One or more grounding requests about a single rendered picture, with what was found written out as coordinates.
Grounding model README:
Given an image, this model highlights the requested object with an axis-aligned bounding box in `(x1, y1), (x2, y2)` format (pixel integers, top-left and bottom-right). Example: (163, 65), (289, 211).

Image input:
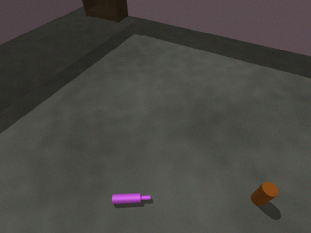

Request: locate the bookshelf
(82, 0), (128, 23)

